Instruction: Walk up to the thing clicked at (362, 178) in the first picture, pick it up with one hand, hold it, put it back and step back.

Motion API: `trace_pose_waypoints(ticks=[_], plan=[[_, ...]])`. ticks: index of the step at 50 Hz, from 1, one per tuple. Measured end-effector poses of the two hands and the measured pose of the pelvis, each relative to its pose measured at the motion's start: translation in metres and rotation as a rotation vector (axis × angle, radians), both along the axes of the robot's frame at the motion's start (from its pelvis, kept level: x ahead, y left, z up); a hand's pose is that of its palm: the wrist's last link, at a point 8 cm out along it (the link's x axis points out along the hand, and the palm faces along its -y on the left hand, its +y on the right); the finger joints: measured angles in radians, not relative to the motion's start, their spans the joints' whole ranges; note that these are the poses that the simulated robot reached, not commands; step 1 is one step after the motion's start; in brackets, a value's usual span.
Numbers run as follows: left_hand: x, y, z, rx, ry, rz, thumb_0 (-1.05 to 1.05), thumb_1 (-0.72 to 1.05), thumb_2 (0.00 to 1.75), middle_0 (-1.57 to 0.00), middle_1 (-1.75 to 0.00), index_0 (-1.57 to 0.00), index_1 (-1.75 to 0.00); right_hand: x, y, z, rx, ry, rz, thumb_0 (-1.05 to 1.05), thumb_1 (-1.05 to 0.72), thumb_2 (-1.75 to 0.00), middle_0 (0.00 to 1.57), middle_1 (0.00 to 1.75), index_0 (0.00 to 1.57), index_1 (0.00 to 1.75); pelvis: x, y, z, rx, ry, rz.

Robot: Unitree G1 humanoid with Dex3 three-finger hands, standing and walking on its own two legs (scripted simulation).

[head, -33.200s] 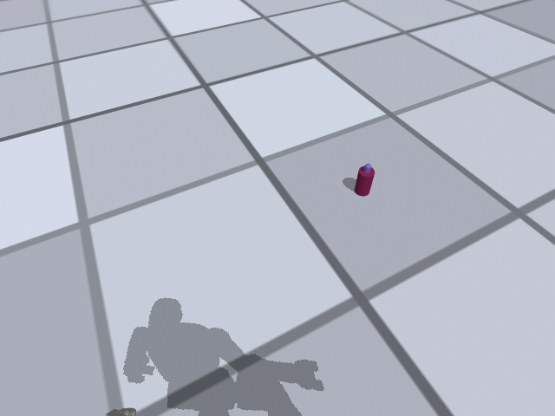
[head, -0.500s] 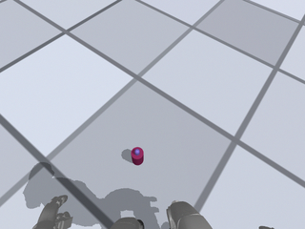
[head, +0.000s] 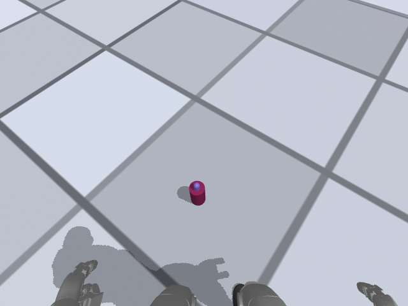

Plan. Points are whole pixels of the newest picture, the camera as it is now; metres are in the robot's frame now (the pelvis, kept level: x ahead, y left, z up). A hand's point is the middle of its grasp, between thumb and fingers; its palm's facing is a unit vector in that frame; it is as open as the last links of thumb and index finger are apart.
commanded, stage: step back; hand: left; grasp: from the side
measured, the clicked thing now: (197, 191) +0.60 +0.10 -0.67
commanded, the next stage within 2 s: none
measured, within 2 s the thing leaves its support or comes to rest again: neither
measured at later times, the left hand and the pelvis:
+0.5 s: hand out of the picture -0.05 +0.24 -0.16, palm faces -0.06 -0.91 -0.40, open 7.4 cm; pelvis -0.15 -0.03 -0.02, yaw -3 degrees
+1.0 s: hand out of the picture -0.18 +0.20 -0.15, palm faces +0.00 -0.94 -0.33, open 7.4 cm; pelvis -0.30 -0.06 +0.00, yaw +0 degrees
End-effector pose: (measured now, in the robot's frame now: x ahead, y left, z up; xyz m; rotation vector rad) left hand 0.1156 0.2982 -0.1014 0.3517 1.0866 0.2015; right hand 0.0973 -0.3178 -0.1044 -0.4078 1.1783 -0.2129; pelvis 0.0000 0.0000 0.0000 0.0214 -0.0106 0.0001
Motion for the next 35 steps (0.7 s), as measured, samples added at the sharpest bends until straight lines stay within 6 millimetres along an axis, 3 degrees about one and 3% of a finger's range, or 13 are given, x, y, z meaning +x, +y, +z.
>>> trace_pose_waypoints(ticks=[4, 9, 17, 22, 25, 30, 35], plan=[[-0.015, 0.011, -0.017, -0.029, -0.023, -0.002, 0.00, 0.90, 0.90, -0.20, -0.30, -0.20, -0.30, -0.029, 0.008, 0.000, -0.041, 0.005, 0.006, 0.00, -0.91, -0.89, 0.21, 0.30, 0.20, 0.30, -0.027, 0.009, -0.010, 0.017, -0.030, 0.012], [-0.051, 0.014, -0.017, -0.050, 0.028, 0.019, 0.01, 0.90, 0.90, -0.20, -0.30, -0.20, -0.30, -0.066, 0.020, 0.016, -0.028, 0.008, 0.009, 0.00, -0.90, -0.89, 0.21, 0.30, 0.20, 0.30, -0.049, 0.011, 0.001, -0.036, -0.035, 0.017], [-0.113, 0.019, -0.015, -0.012, 0.080, 0.028, 0.01, 0.90, 0.90, -0.20, -0.30, -0.20, -0.30, -0.092, 0.005, 0.022, -0.038, -0.062, 0.009, 0.00, -0.90, -0.89, 0.21, 0.31, 0.21, 0.30, -0.092, -0.004, 0.001, -0.037, -0.018, -0.042], [-0.145, 0.004, -0.019, 0.031, 0.106, -0.007, 0.01, 0.90, 0.90, -0.20, -0.30, -0.20, -0.30, -0.113, -0.022, 0.005, -0.026, -0.127, 0.006, 0.00, -0.90, -0.89, 0.21, 0.31, 0.21, 0.30, -0.127, -0.023, -0.015, -0.014, -0.026, -0.086], [-0.169, -0.015, -0.014, 0.034, 0.105, -0.008, 0.01, 0.90, 0.90, -0.20, -0.30, -0.20, -0.30, -0.133, -0.039, -0.009, -0.010, -0.128, -0.021, 0.00, -0.90, -0.89, 0.21, 0.30, 0.20, 0.30, -0.148, -0.033, -0.018, -0.067, -0.054, -0.057], [-0.200, -0.036, 0.004, 0.028, 0.090, -0.009, 0.01, 0.90, 0.90, -0.20, -0.30, -0.20, -0.30, -0.176, -0.047, -0.009, 0.022, -0.072, -0.056, 0.00, -0.91, -0.89, 0.21, 0.30, 0.20, 0.30, -0.172, -0.042, -0.005, 0.014, -0.030, -0.067], [-0.208, -0.040, 0.009, 0.037, 0.025, -0.017, 0.01, 0.90, 0.90, -0.21, -0.30, -0.20, -0.30, -0.225, -0.049, -0.011, 0.011, -0.001, -0.042, 0.00, -0.91, -0.89, 0.21, 0.30, 0.20, 0.30, -0.201, -0.046, -0.004, 0.007, -0.002, -0.036]])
